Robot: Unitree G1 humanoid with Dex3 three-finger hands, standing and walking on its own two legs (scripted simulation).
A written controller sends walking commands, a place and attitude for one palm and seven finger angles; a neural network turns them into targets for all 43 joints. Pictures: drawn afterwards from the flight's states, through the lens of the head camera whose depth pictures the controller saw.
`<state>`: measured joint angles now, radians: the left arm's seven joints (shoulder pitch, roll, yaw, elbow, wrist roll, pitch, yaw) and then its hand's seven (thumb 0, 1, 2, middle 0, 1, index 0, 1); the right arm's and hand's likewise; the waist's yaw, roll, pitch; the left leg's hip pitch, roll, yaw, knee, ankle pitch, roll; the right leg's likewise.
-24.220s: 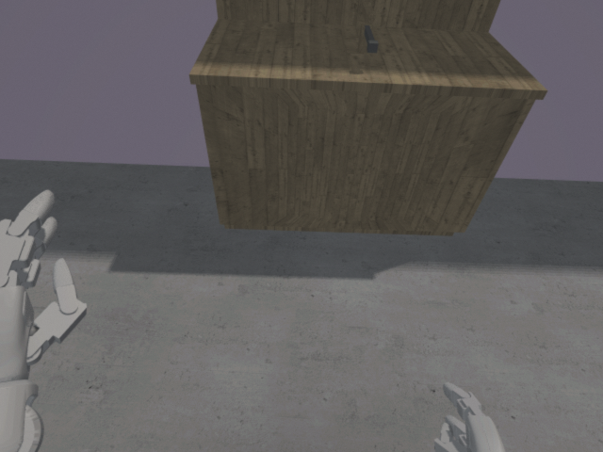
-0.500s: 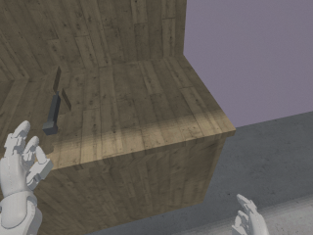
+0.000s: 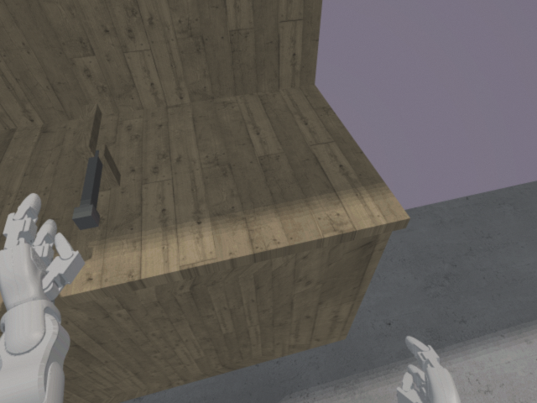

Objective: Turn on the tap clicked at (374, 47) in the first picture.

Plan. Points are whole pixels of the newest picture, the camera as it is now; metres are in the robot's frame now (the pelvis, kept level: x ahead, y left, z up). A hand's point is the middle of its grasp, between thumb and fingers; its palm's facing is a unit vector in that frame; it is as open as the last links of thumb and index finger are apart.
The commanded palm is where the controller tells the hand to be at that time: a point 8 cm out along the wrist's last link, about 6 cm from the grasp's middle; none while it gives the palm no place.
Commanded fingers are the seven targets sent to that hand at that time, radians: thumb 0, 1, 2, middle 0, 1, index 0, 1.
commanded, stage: reach beside the lever's end, fingers flat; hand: left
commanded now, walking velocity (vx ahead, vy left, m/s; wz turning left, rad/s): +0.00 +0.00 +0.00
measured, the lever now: (86, 217) +0.35 +0.33 +0.08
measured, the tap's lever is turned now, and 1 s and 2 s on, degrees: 0 0 10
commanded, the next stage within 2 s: push the lever round in 1.08 s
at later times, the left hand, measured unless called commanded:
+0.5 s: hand (68, 235) +0.31 +0.33 +0.10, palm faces +0.57 -0.82 -0.10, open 7.8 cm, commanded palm +0.26 +0.37 +0.09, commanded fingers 0.00 0.90 0.90 -0.15 -0.15 -0.15 -0.15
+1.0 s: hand (68, 233) +0.33 +0.35 +0.08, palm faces +0.56 -0.82 -0.10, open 7.8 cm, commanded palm +0.28 +0.38 +0.08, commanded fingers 0.00 0.90 0.90 -0.15 -0.15 -0.15 -0.15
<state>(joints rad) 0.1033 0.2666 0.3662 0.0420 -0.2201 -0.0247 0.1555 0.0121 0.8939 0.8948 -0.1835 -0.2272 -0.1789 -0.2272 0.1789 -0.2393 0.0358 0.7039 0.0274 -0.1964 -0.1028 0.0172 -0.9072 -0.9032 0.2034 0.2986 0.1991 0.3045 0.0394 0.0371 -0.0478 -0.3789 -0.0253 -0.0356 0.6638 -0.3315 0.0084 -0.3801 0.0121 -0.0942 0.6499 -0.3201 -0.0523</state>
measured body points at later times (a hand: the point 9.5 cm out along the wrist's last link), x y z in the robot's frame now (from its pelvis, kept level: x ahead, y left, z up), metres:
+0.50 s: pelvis +0.00 +0.00 +0.00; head +0.03 -0.01 +0.45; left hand +0.27 +0.37 +0.10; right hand +0.15 -0.25 -0.11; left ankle +0.01 +0.12 -0.72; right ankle +0.01 -0.08 -0.72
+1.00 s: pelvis +0.01 +0.01 -0.01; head +0.05 +0.00 +0.44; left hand +0.29 +0.39 +0.08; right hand +0.11 -0.26 -0.12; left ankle +0.01 +0.12 -0.72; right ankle +0.01 -0.08 -0.72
